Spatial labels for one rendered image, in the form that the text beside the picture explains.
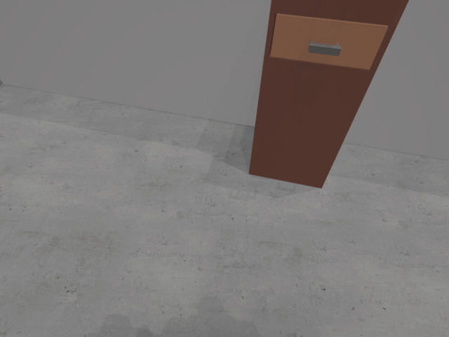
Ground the drawer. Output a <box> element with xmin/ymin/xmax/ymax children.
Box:
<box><xmin>270</xmin><ymin>13</ymin><xmax>388</xmax><ymax>70</ymax></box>

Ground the cabinet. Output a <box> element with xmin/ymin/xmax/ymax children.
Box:
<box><xmin>249</xmin><ymin>0</ymin><xmax>409</xmax><ymax>188</ymax></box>

